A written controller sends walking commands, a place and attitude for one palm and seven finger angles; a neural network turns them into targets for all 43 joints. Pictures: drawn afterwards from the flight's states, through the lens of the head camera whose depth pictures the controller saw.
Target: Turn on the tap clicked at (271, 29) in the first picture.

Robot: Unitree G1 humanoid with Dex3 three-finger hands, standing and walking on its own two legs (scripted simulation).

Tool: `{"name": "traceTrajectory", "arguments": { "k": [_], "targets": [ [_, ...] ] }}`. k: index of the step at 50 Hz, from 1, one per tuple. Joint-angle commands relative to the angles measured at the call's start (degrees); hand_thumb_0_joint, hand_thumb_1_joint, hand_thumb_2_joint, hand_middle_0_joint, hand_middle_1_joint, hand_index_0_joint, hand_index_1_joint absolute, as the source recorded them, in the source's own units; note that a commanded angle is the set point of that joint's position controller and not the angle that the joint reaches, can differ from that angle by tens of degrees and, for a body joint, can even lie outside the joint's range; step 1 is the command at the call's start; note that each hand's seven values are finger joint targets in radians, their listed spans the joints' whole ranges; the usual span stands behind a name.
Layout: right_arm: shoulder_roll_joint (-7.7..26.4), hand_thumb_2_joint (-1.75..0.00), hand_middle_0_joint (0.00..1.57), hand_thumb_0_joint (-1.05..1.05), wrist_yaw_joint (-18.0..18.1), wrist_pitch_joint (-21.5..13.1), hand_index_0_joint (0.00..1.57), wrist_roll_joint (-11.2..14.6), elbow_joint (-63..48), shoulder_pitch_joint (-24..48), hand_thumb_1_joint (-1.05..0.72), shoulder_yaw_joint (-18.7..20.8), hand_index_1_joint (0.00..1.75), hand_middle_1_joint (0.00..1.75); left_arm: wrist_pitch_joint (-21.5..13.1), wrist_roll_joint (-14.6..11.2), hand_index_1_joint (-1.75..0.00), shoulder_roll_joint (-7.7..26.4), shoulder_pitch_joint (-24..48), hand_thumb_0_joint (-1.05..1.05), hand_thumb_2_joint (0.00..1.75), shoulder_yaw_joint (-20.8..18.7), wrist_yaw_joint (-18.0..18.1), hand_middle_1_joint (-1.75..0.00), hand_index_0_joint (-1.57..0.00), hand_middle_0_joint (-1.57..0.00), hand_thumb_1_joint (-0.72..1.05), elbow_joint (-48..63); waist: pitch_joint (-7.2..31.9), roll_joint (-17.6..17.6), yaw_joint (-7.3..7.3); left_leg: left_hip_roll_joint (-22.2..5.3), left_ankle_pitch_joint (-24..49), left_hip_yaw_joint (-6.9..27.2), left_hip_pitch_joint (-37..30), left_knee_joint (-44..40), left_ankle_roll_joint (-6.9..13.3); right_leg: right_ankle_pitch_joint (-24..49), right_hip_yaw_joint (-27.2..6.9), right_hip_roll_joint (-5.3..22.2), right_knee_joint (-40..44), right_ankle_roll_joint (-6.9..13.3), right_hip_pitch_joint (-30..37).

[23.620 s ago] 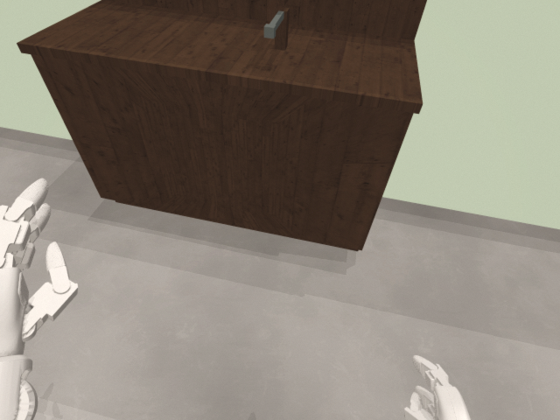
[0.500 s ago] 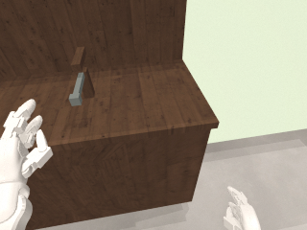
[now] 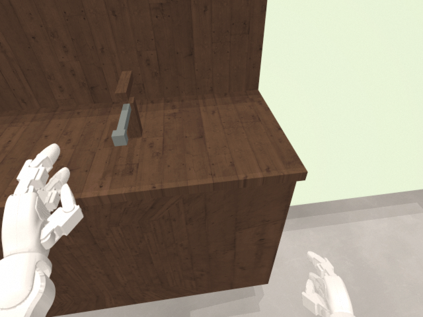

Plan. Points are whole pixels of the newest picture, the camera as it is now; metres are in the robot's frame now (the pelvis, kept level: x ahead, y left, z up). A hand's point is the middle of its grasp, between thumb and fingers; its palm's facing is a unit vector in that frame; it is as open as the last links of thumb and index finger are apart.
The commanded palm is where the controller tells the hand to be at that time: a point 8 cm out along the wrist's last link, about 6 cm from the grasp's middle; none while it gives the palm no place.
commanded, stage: turn the palm inward beside the body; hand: left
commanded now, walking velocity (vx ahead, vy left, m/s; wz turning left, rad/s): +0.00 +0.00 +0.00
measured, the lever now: (120, 137) +0.43 +0.30 +0.13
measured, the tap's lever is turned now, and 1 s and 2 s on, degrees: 0 0 0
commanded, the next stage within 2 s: reach beside the lever's end, fingers flat in 0.58 s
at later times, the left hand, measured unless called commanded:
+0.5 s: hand (87, 203) +0.20 +0.22 +0.19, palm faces +0.46 -0.88 -0.10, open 7.4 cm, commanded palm +0.14 +0.26 +0.20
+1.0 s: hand (89, 193) +0.22 +0.24 +0.18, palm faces +0.50 -0.86 -0.08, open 7.4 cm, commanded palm +0.18 +0.28 +0.19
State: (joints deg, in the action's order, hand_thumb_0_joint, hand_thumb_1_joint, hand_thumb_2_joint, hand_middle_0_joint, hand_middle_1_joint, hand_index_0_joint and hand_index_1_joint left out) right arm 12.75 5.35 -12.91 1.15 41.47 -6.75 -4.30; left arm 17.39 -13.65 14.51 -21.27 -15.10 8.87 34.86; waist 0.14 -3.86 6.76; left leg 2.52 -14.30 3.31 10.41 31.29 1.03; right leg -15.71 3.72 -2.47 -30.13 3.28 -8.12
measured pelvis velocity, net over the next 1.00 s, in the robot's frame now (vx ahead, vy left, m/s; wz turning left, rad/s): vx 0.01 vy -0.02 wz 0.00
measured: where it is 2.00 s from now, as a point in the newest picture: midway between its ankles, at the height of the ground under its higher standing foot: outside the picture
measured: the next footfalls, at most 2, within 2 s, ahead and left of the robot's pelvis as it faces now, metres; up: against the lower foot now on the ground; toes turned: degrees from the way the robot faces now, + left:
none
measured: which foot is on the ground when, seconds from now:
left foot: down 0.00-1.00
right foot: down 0.00-1.00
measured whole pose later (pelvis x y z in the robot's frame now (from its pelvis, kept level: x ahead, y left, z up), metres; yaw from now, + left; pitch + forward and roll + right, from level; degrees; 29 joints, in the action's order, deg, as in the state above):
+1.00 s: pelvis +0.01 -0.02 +0.00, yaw +0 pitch -6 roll +0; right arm 13.3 6.7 -12.8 2.5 42.9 -6.7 -3.5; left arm 20.9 -16.0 15.3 -11.9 -19.1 8.1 24.2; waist 0.7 -4.6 6.4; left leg 0.8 -14.4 4.3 10.3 30.4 -0.7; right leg -15.4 4.5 -4.2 -28.3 4.9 -7.6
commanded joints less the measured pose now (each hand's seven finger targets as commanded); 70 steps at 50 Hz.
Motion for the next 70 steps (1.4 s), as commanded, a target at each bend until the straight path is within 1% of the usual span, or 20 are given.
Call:
{"name": "traceTrajectory", "arguments": {
  "k": [1,3,6,8,10,13,14,16,23,34,38,39,41,45,46,49,50,57,61,70],
  "targets": [
    [5.16,-0.9,0.2,0.0,0.53,-3.48,0.2,0.37,-10.01,12.01,-0.9,1.68,0.3,0.3,-2.62,0.02,-0.3,7.99,8.25,0.0,0.9,-5.02,-0.01,-0.3,-0.2,-0.2,0.9,12.51,1.92,0.98,-0.01,-1.42,-1.67,0.95,0.69,-7.58,0.04,-1.37,-1.43,2.17,7.86,-2.04,-2.42],
    [5.34,-0.9,0.2,0.0,0.81,-3.25,0.2,0.38,-9.93,12.4,-0.9,1.72,0.3,0.3,-1.71,-0.8,-0.3,8.29,9.1,0.0,0.9,-5.69,-0.28,-0.3,-0.2,-0.2,0.9,12.16,2.06,2.34,0.01,-1.24,-1.47,0.85,0.51,-7.19,0.29,-1.6,-1.72,2.31,8.53,-2.25,-2.53],
    [5.15,-0.9,0.2,0.0,0.71,-3.38,0.2,0.6,-9.89,12.83,-0.9,1.6,0.3,0.3,-0.82,-1.13,-0.3,7.84,10.16,0.0,0.9,-5.53,-0.26,-0.3,-0.2,-0.2,0.9,13.0,2.8,-0.4,0.04,-1.21,1.02,0.63,-0.46,-6.92,0.07,0.7,-1.81,2.43,8.4,-1.99,-1.91],
    [5.34,-0.9,0.2,0.0,0.71,-3.23,0.2,0.5,-9.84,12.56,-0.9,1.67,0.3,0.3,-0.21,-1.47,-0.3,8.05,10.11,0.0,0.9,-5.84,-0.41,-0.3,-0.2,-0.2,0.9,12.54,3.46,1.78,0.13,-1.21,2.18,0.57,-0.59,-6.48,0.26,1.48,-1.85,2.4,8.42,-2.19,-1.61],
    [4.97,-0.9,0.2,0.0,0.43,-3.38,0.2,0.71,-9.91,12.62,-0.9,1.48,0.3,0.3,0.05,-1.33,-0.3,7.23,10.21,0.0,0.9,-4.95,-0.65,-0.3,-0.2,-0.2,0.9,13.65,4.41,-0.84,0.15,-1.11,3.59,0.54,-1.41,-6.63,0.04,3.0,-1.75,2.29,7.87,-1.93,-1.12],
    [5.4,-0.9,0.2,0.0,0.41,-3.18,0.2,0.46,-10.03,12.16,-0.9,1.7,0.3,0.3,0.09,-1.17,-0.3,7.86,9.54,0.0,0.9,-5.38,-0.77,-0.3,-0.2,-0.2,0.9,13.39,4.15,1.62,0.09,-1.19,5.62,0.37,-1.41,-6.17,0.16,5.2,-1.6,2.19,7.55,-2.07,-1.08],
    [5.36,-0.9,0.2,0.0,0.1,-3.33,0.2,0.7,-10.11,12.15,-0.9,1.64,0.3,0.3,0.18,-0.95,-0.3,8.43,9.61,0.0,0.9,-6.04,-0.62,-0.3,-0.2,-0.2,0.9,13.69,4.31,-1.09,0.26,-1.23,6.16,0.35,-1.93,-5.99,-0.07,5.45,-1.76,2.1,7.63,-1.89,-1.41],
    [5.29,-0.9,0.2,0.0,0.31,-3.09,0.2,0.55,-10.33,11.95,-0.9,1.61,0.3,0.3,0.21,-1.07,-0.3,8.09,9.51,0.0,0.9,-5.81,-0.68,-0.3,-0.2,-0.2,0.9,13.45,4.4,1.64,0.28,-1.18,5.85,0.52,-1.37,-6.33,0.05,5.44,-1.44,2.03,7.23,-2.02,-0.92],
    [5.42,-0.9,0.2,0.0,0.14,-2.92,0.2,0.53,-10.42,11.63,-0.9,1.97,0.3,0.3,0.13,-1.58,-0.3,7.99,8.76,0.0,0.9,-6.45,-0.79,-0.3,-0.2,-0.2,0.9,13.27,5.3,1.87,0.33,-1.02,8.54,-0.28,-1.74,-5.19,0.2,9.6,-2.03,2.34,6.83,-2.27,-0.37],
    [5.28,-0.9,0.2,0.0,0.01,-3.57,0.2,1.03,-10.41,11.75,-0.9,2.01,0.3,0.3,0.13,-1.6,-0.3,8.73,8.75,0.0,0.9,-7.07,-0.57,-0.3,-0.2,-0.2,0.9,12.78,3.69,1.73,0.4,-0.97,6.27,-0.54,-1.27,-4.4,0.44,6.67,-3.34,2.62,8.42,-2.67,-1.57],
    [5.3,-0.9,0.2,0.0,1.02,-3.03,0.2,1.18,-9.28,12.14,-0.9,2.34,0.3,0.3,0.32,-1.9,-0.3,9.74,14.11,0.0,0.9,-8.41,-0.13,-0.3,-0.2,-0.2,0.9,7.59,2.22,3.53,-0.24,-0.86,2.6,-0.67,0.61,-4.25,0.54,0.83,-5.52,3.47,10.89,-3.16,-2.24],
    [5.24,-0.9,0.2,0.0,0.93,-3.27,0.2,1.5,-9.17,12.28,-0.9,2.31,0.3,0.3,0.26,-1.76,-0.3,10.38,15.63,0.0,0.9,-9.07,0.08,-0.3,-0.2,-0.2,0.9,7.42,2.18,0.13,-0.22,-0.85,2.47,-0.78,-0.02,-4.23,0.31,0.08,-5.85,3.47,11.36,-2.92,-2.71],
    [5.12,-0.9,0.2,0.0,1.37,-3.39,0.2,1.36,-9.01,12.18,-0.9,2.37,0.3,0.3,-0.21,-1.76,-0.3,10.34,17.31,0.0,0.9,-8.67,0.17,-0.3,-0.2,-0.2,0.9,5.67,2.79,2.69,-0.35,-0.83,1.9,-0.54,0.74,-4.46,0.37,-0.7,-6.29,3.79,11.33,-3.19,-1.85],
    [4.97,-0.9,0.2,0.0,1.67,-3.68,0.2,1.56,-8.69,11.94,-0.9,2.21,0.3,0.3,-0.75,-1.74,-0.3,9.55,20.65,0.0,0.9,-6.94,-0.83,-0.3,-0.2,-0.2,0.9,3.17,2.87,1.39,-0.79,-0.79,0.86,-0.4,0.59,-4.92,0.41,-2.39,-6.76,3.92,11.59,-3.08,-1.9],
    [5.41,-0.9,0.2,0.0,1.96,-3.78,0.2,1.49,-8.5,11.77,-0.9,2.44,0.3,0.3,-0.9,-1.76,-0.3,10.82,21.41,0.0,0.9,-7.89,-0.89,-0.3,-0.2,-0.2,0.9,1.61,2.45,3.49,-0.93,-0.91,0.68,-0.23,1.14,-4.72,0.5,-2.69,-7.16,3.98,11.88,-3.29,-2.04],
    [5.54,-0.9,0.2,0.0,2.04,-3.58,0.2,1.55,-8.23,11.68,-0.9,2.65,0.3,0.3,-0.71,-1.76,-0.3,13.75,22.18,0.0,0.9,-11.52,-0.65,-0.3,-0.2,-0.2,0.9,-0.67,3.55,1.43,-0.35,-1.06,1.14,-0.26,1.79,-4.16,0.04,-1.75,-8.38,4.73,12.1,-3.5,-1.22],
    [5.19,-0.9,0.2,0.0,2.14,-3.34,0.2,1.58,-8.22,11.95,-0.9,2.57,0.3,0.3,-0.66,-1.76,-0.3,12.21,22.66,0.0,0.9,-10.02,-0.93,-0.3,-0.2,-0.2,0.9,-1.42,3.75,1.83,-0.68,-1.08,1.11,-0.36,2.13,-4.39,0.09,-1.14,-8.5,4.96,11.72,-3.61,-0.75],
    [6.07,-0.9,0.2,0.0,2.45,-3.55,0.2,1.19,-8.56,9.61,-0.9,2.9,0.3,0.3,-2.24,-1.04,-0.29,12.16,26.84,0.0,0.9,-9.2,-0.52,-0.29,-0.2,-0.2,0.9,-3.42,6.61,1.88,-1.26,-0.58,5.09,-0.43,-0.16,-5.33,0.69,5.7,-4.6,2.7,7.99,-2.84,-1.28],
    [6.17,-0.9,0.2,0.0,2.0,-3.47,0.2,0.86,-9.21,8.13,-0.9,3.23,0.3,0.3,-3.22,-0.65,-0.28,12.48,23.58,0.0,0.9,-10.03,-0.6,-0.28,-0.19,-0.19,0.9,-2.75,10.07,0.8,-0.44,-0.49,10.27,-0.79,-1.52,-5.18,0.43,13.05,-3.32,2.14,5.5,-2.41,0.25],
    [6.26,-0.9,0.2,0.0,2.13,-1.67,0.2,0.97,-8.98,7.52,-0.9,3.43,0.3,0.3,-3.08,0.29,-0.26,12.3,29.0,0.0,0.9,-9.84,0.67,-0.26,-0.19,-0.19,0.9,-5.79,9.13,0.67,-1.52,-0.76,10.55,-0.65,-1.52,-5.5,-0.09,11.25,-2.85,1.56,5.32,-1.83,-1.5]
  ]
}}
